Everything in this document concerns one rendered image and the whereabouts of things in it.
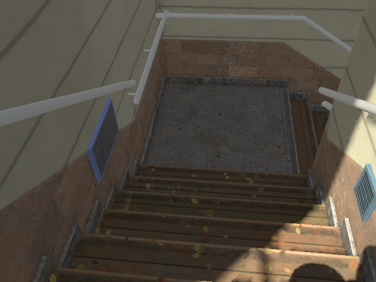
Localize stairs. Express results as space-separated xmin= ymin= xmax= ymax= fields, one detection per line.
xmin=290 ymin=99 xmax=330 ymax=175
xmin=48 ymin=164 xmax=365 ymax=282

